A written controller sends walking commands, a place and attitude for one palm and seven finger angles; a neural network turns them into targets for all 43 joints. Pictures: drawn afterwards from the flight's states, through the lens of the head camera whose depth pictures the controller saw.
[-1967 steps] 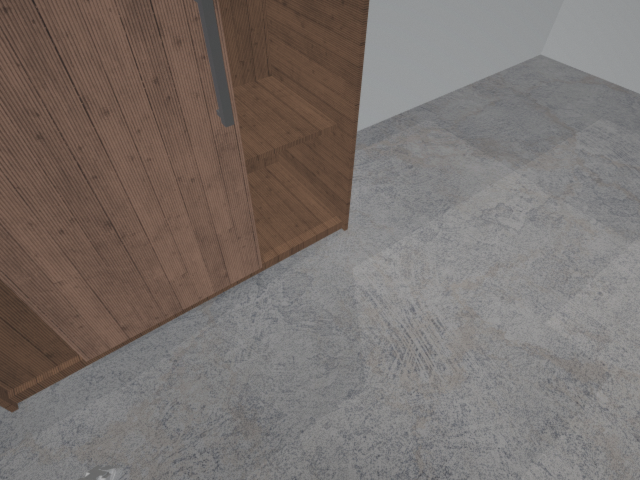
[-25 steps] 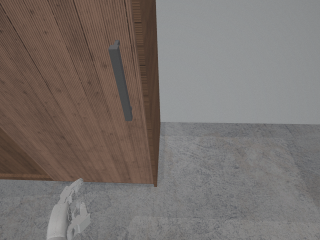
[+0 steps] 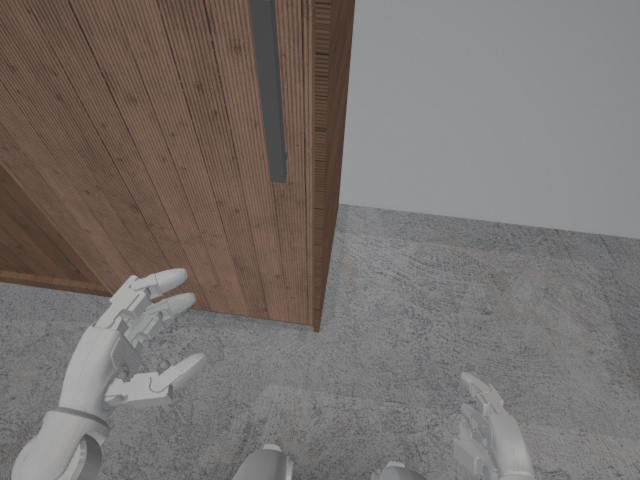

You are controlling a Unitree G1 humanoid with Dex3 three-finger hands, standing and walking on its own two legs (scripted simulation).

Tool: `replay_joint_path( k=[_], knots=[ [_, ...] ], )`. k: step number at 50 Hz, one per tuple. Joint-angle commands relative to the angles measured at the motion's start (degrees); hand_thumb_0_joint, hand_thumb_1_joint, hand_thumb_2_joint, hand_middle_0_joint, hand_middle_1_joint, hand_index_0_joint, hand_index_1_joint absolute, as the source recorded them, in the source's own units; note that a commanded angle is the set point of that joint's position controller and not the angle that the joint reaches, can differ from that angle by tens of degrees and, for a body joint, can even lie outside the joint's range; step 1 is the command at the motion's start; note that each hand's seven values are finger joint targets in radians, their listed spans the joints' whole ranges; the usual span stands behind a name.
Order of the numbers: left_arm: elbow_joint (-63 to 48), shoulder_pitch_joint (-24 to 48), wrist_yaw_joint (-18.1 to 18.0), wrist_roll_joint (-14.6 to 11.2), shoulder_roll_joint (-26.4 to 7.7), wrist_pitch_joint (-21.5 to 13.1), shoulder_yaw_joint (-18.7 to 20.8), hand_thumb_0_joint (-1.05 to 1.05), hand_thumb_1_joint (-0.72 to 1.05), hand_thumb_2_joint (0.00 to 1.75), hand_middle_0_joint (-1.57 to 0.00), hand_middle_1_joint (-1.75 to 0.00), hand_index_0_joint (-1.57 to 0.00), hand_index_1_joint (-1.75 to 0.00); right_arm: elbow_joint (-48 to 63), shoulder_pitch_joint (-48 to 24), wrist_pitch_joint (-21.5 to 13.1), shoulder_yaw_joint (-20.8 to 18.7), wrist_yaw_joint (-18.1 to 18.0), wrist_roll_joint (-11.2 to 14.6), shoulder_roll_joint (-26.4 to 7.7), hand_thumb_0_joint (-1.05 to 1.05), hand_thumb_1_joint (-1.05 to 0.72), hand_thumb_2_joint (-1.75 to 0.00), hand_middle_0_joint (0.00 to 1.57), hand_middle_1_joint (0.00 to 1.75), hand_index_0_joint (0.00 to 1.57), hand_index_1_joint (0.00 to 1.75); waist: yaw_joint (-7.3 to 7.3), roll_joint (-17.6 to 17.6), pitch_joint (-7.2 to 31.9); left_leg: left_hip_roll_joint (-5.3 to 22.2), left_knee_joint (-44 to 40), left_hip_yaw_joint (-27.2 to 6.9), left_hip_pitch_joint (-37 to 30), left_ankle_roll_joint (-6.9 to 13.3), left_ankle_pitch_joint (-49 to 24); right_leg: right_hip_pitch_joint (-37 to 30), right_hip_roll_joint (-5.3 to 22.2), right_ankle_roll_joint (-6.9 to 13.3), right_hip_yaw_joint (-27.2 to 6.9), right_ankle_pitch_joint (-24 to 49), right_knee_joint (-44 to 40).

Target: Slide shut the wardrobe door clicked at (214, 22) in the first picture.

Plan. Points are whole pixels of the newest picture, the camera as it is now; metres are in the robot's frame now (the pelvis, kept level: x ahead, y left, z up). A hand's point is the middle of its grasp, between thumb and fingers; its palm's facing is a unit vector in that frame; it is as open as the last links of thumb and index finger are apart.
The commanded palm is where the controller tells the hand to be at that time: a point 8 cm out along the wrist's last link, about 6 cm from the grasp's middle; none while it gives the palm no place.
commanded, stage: raise the hand with hooked fingers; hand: left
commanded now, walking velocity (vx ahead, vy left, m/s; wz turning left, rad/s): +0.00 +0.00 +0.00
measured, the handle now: (275, 97) +0.58 +0.12 +0.15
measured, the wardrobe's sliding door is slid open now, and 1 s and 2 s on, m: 0.00 0.00 0.00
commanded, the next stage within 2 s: move the hooked fingers beside the handle in 1.42 s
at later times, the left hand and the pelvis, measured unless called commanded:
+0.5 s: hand (106, 295) +0.27 +0.25 +0.13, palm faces -0.02 -1.00 -0.07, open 13.0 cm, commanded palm +0.24 +0.30 +0.14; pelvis +0.02 +0.02 +0.04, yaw -1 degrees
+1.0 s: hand (49, 224) +0.31 +0.29 +0.18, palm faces +0.01 -1.00 -0.06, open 13.9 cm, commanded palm +0.27 +0.33 +0.18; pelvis +0.03 +0.02 +0.06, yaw -1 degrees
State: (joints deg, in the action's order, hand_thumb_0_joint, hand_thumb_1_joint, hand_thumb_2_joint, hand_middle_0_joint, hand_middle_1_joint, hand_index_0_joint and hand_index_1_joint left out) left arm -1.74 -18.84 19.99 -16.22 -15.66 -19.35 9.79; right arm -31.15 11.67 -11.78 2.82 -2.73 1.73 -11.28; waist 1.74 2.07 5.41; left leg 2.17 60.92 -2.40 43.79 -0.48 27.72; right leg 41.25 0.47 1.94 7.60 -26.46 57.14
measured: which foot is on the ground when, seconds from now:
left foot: down 0.00-1.00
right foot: down 0.00-1.00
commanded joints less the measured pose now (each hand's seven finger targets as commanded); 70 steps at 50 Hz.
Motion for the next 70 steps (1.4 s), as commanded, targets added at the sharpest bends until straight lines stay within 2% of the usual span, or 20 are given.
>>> replay_joint_path(
  k=[1,3,11,13,16,18,20,24,26,33,35,36,39,40,46,49,56,61,64,70],
  knots=[
    [-11.2,1.8,-0.4,-3.9,-9.1,2.6,10.1,0.0,0.08,0.55,-0.26,-0.82,-0.26,-0.82,9.7,-2.3,-3.3,-4.5,-1.4,0.8,-8.9,0.0,-0.9,-0.9,0.2,0.3,0.2,0.3,-0.15,-0.7,13.9,-2.2,-12.9,0.7,-8.1,1.7,-12.7,-14.9,-0.5,-1.4,-7.1,8.2,-14.0],
    [-9.8,1.7,-1.7,-4.3,-9.8,2.1,11.8,0.0,0.04,0.53,-0.26,-0.86,-0.26,-0.86,9.2,-2.7,-3.3,-4.4,-1.4,0.6,-8.7,0.0,-0.9,-0.9,0.2,0.3,0.2,0.3,0.24,-3.4,11.8,-2.1,-14.0,0.4,-8.1,1.5,-13.9,-15.6,-0.9,-1.3,-6.2,9.5,-14.1],
    [-8.2,4.5,0.3,-4.2,-10.3,-0.4,10.8,0.0,-0.15,0.45,-0.27,-0.98,-0.27,-0.98,8.0,-0.1,-5.1,-4.8,-1.1,1.1,-10.3,0.0,-0.9,-0.9,0.2,0.3,0.2,0.3,-1.12,-0.1,8.3,-2.1,-17.5,1.0,-12.5,1.6,-13.9,-14.5,-0.9,-1.2,-5.5,10.4,-16.7],
    [-8.0,6.7,0.9,-4.6,-12.0,0.1,11.8,0.0,-0.2,0.43,-0.28,-1.0,-0.28,-1.0,7.8,0.2,-5.4,-4.8,-1.4,1.2,-10.8,0.0,-0.9,-0.9,0.2,0.3,0.2,0.3,-1.14,-1.4,7.7,-2.1,-18.4,0.7,-13.2,1.7,-14.3,-15.4,-1.2,-1.1,-5.1,10.7,-17.1],
    [-11.0,8.8,1.0,-4.8,-13.0,0.4,12.8,0.0,-0.27,0.4,-0.28,-1.05,-0.28,-1.05,7.8,0.5,-6.0,-4.7,-1.5,1.2,-10.8,0.0,-0.9,-0.9,0.2,0.3,0.2,0.3,-0.78,3.7,9.7,-2.1,-19.9,0.7,-17.3,1.5,-17.0,-16.4,-1.2,-0.8,-4.2,14.2,-17.2],
    [-10.2,9.7,0.7,-4.9,-14.2,0.9,13.9,0.0,-0.31,0.38,-0.29,-1.08,-0.29,-1.08,7.4,0.9,-6.2,-4.5,-1.6,1.1,-10.9,0.0,-0.9,-0.9,0.2,0.3,0.2,0.3,-0.54,2.1,9.6,-2.0,-20.6,0.3,-18.4,1.4,-18.7,-17.8,-1.7,-0.7,-3.7,15.9,-17.4],
    [-9.4,10.7,0.9,-5.1,-13.6,1.8,13.6,0.0,-0.36,0.36,-0.29,-1.11,-0.29,-1.11,7.3,0.6,-6.2,-4.4,-1.6,1.3,-10.9,0.0,-0.9,-0.9,0.2,0.3,0.2,0.3,-0.69,3.9,8.5,-1.9,-21.5,0.5,-19.5,1.2,-18.7,-17.6,-1.6,-0.8,-3.5,16.6,-18.2],
    [-5.7,13.4,2.1,-5.3,-15.1,4.8,14.6,0.0,-0.45,0.32,-0.3,-1.17,-0.3,-1.17,7.3,0.3,-5.7,-4.0,-1.9,1.5,-11.4,0.0,-0.9,-0.9,0.2,0.3,0.2,0.3,-0.73,1.8,6.3,-1.9,-23.2,0.5,-20.3,1.2,-18.8,-18.9,-1.8,-0.8,-3.2,17.5,-19.8],
    [-5.8,16.2,2.8,-5.2,-15.8,6.1,14.8,0.0,-0.5,0.3,-0.3,-1.2,-0.3,-1.2,7.3,0.1,-5.5,-3.8,-2.2,1.6,-11.3,0.0,-0.9,-0.9,0.2,0.3,0.2,0.3,-0.87,2.9,7.0,-1.9,-23.8,0.4,-22.0,1.3,-19.9,-19.7,-1.7,-0.8,-3.2,18.7,-20.5],
    [-3.3,23.9,5.1,-5.9,-19.4,8.7,17.6,0.0,-0.5,0.3,-0.3,-1.2,-0.3,-1.2,6.5,-0.6,-5.1,-2.9,-2.8,1.4,-11.5,0.0,-0.9,-0.9,0.2,0.3,0.2,0.3,-0.61,2.3,7.8,-1.8,-25.7,0.0,-25.9,1.3,-23.3,-22.9,-2.2,-0.6,-3.2,21.9,-22.8],
    [-1.3,25.6,5.7,-5.8,-19.9,9.7,18.0,0.0,-0.5,0.3,-0.3,-1.2,-0.3,-1.2,6.3,-1.0,-5.0,-2.6,-3.1,1.6,-11.3,0.0,-0.9,-0.9,0.2,0.3,0.2,0.3,-0.67,3.8,7.1,-1.8,-26.7,0.0,-26.3,1.2,-22.4,-22.9,-1.9,-0.6,-3.1,21.1,-23.6],
    [-0.4,26.4,6.0,-5.8,-19.9,10.1,18.0,0.0,-0.5,0.3,-0.3,-1.2,-0.3,-1.2,6.3,-1.1,-4.9,-2.6,-3.2,1.7,-11.4,0.0,-0.9,-0.9,0.2,0.3,0.2,0.3,-0.89,2.3,6.5,-1.7,-27.1,-0.3,-26.5,1.2,-22.1,-22.7,-2.0,-0.7,-3.0,20.8,-24.0],
    [0.3,29.4,6.8,-5.8,-22.3,11.1,19.4,0.0,-0.5,0.3,-0.3,-1.2,-0.3,-1.2,6.1,-1.6,-4.9,-2.4,-3.4,1.7,-11.6,0.0,-0.9,-0.9,0.2,0.3,0.2,0.3,-0.51,4.0,7.0,-1.9,-28.0,-0.2,-27.6,1.3,-22.6,-24.2,-1.8,-0.5,-3.4,21.1,-25.0],
    [1.5,29.7,6.9,-5.8,-22.7,11.5,20.0,0.0,-0.5,0.3,-0.3,-1.2,-0.3,-1.2,5.9,-1.5,-4.8,-2.4,-3.6,1.7,-11.6,0.0,-0.9,-0.9,0.2,0.3,0.2,0.3,-0.55,2.4,7.0,-1.8,-28.3,-0.2,-27.8,1.4,-22.6,-24.3,-1.8,-0.6,-3.3,21.1,-25.4],
    [4.1,34.9,8.4,-6.0,-25.6,12.7,21.8,0.0,-0.5,0.3,-0.3,-1.2,-0.3,-1.2,5.6,-1.9,-4.8,-2.3,-4.0,2.0,-11.9,0.0,-0.9,-0.9,0.2,0.3,0.2,0.3,-0.4,3.3,7.0,-1.9,-30.0,-0.2,-29.1,1.5,-21.4,-25.7,-1.7,-0.6,-3.7,19.9,-27.4],
    [7.2,31.8,9.3,-6.1,-22.6,13.4,19.6,0.0,-0.5,0.3,-0.3,-1.2,-0.3,-1.2,5.7,-1.6,-4.9,-2.5,-3.7,2.0,-11.9,0.0,-0.9,-0.9,0.2,0.3,0.2,0.3,-0.38,1.7,5.6,-2.0,-30.2,0.2,-28.7,1.6,-22.0,-25.7,-1.7,-0.6,-3.7,21.0,-27.7],
    [3.0,32.0,7.7,-5.8,-25.0,12.0,22.4,0.0,-0.5,0.3,-0.3,-1.2,-0.3,-1.2,5.8,-1.5,-5.4,-3.0,-3.3,1.7,-11.9,0.0,-0.9,-0.9,0.2,0.3,0.2,0.3,0.23,3.6,8.6,-2.0,-30.2,0.9,-30.5,1.7,-24.8,-27.4,-1.5,-0.7,-4.0,23.6,-27.6],
    [1.4,33.2,6.6,-5.2,-25.2,10.6,22.5,0.0,-0.5,0.3,-0.3,-1.2,-0.3,-1.2,5.2,-1.2,-5.7,-3.0,-3.6,1.6,-11.6,0.0,-0.9,-0.9,0.2,0.3,0.2,0.3,-0.03,4.9,8.2,-1.9,-30.8,1.0,-31.5,1.6,-25.4,-27.7,-1.4,-0.7,-4.0,24.2,-27.9],
    [4.7,32.2,7.2,-5.6,-23.5,11.3,21.3,0.0,-0.5,0.3,-0.3,-1.2,-0.3,-1.2,4.6,-1.4,-5.5,-2.8,-3.7,1.7,-11.7,0.0,-0.9,-0.9,0.2,0.3,0.2,0.3,-0.41,2.9,5.2,-1.9,-31.1,1.1,-30.4,1.6,-23.9,-26.9,-1.6,-0.7,-4.0,23.6,-28.5],
    [5.8,34.1,8.1,-5.4,-24.0,12.0,20.9,0.0,-0.5,0.3,-0.3,-1.2,-0.3,-1.2,4.9,-1.9,-5.3,-2.9,-4.0,1.9,-11.8,0.0,-0.9,-0.9,0.2,0.3,0.2,0.3,-0.52,1.5,6.0,-2.2,-31.1,1.3,-29.7,1.9,-20.6,-26.7,-1.2,-1.0,-4.6,20.5,-29.1]
  ],
)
